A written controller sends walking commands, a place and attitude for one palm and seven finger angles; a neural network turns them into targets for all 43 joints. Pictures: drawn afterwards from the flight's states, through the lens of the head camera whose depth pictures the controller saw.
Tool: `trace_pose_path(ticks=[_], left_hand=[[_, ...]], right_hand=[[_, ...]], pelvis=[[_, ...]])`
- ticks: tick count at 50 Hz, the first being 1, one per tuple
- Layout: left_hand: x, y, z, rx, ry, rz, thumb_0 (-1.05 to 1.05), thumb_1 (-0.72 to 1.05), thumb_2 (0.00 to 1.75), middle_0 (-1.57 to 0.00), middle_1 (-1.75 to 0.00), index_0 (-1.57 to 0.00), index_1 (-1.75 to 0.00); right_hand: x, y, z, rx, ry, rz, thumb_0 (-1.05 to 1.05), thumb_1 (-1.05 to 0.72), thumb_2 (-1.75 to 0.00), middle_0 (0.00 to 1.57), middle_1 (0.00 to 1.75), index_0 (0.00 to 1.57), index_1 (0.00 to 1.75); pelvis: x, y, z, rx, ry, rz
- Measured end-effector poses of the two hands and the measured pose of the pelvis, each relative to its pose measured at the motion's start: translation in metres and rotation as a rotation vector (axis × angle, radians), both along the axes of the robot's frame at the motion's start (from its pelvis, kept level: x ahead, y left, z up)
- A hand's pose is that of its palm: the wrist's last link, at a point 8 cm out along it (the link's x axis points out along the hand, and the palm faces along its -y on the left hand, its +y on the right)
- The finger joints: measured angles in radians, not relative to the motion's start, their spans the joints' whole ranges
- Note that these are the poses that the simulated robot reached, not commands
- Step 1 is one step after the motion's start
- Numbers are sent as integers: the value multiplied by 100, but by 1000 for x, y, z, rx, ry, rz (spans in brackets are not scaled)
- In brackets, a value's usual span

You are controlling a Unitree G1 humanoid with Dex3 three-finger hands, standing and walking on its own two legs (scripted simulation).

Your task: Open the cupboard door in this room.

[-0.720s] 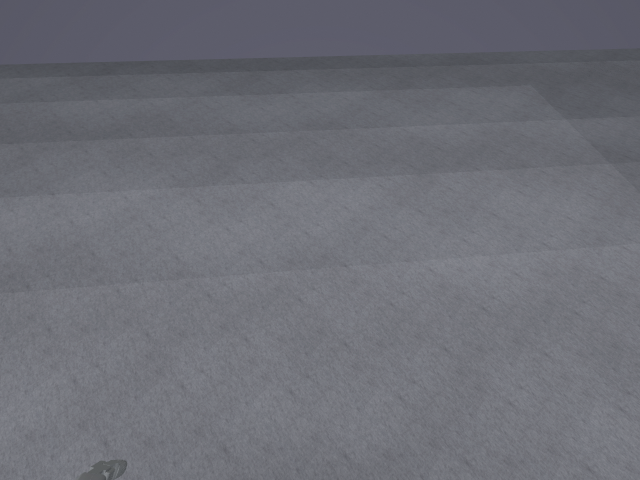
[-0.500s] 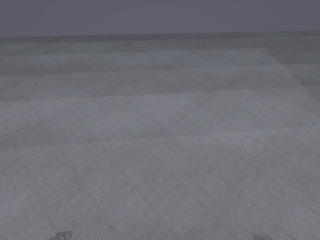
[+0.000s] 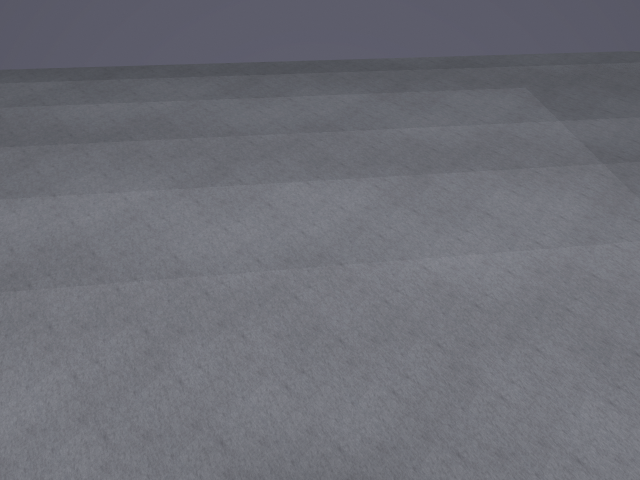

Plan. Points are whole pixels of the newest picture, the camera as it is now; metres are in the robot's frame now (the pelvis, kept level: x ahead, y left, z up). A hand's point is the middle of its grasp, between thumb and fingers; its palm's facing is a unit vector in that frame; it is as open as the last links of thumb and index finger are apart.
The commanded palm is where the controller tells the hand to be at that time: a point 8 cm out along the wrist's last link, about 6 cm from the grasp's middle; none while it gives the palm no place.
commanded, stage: stand and wait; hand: left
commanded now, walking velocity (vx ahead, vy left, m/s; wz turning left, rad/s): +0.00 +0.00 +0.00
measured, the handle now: out of the picture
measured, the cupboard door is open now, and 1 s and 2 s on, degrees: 0 0 0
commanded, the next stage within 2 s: turn or walk to find it in 0.18 s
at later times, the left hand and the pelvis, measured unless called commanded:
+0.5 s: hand out of the picture +0.06 +0.23 -0.18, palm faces +0.05 -0.96 -0.28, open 7.4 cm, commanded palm none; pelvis -0.01 +0.01 -0.01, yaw +4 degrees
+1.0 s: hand out of the picture -0.05 +0.19 -0.17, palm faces +0.30 -0.91 -0.28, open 7.4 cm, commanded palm none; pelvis -0.04 -0.02 -0.01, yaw +18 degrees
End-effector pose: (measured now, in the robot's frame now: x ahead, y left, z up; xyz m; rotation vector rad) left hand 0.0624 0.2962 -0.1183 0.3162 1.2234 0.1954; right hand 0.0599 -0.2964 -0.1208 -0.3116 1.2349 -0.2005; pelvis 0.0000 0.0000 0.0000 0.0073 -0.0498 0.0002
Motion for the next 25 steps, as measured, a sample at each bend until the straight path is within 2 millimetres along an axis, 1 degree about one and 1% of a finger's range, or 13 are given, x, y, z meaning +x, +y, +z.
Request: trace_pose_path(ticks=[7, 16, 20, 25], left_hand=[[2, -3, 1, -3, -9, -9, 1, 90, 90, -20, -30, -21, -30], [6, -6, -1, -10, -29, 3, 1, 90, 90, -20, -30, -21, -30], [2, -11, -8, -22, -33, 34, 1, 90, 90, -20, -30, -21, -30], [-15, -22, -23, -67, -20, 73, 1, 90, 90, -20, -30, -21, -30]], right_hand=[[-4, 1, -1, 7, -1, -3, 1, -91, -89, 20, 30, 20, 30], [-2, 4, -2, 11, 4, 12, 1, -91, -89, 20, 30, 20, 30], [0, 15, -9, 26, 23, 29, 0, -91, -89, 20, 30, 20, 30], [-1, 39, -19, 65, 41, 46, 0, -91, -89, 20, 30, 20, 30]], pelvis=[[-3, -1, 0, 0, 3, -2], [-4, -1, -1, -2, 14, 18], [-5, 0, -5, -5, 26, 43], [-8, 6, -12, -12, 32, 74]])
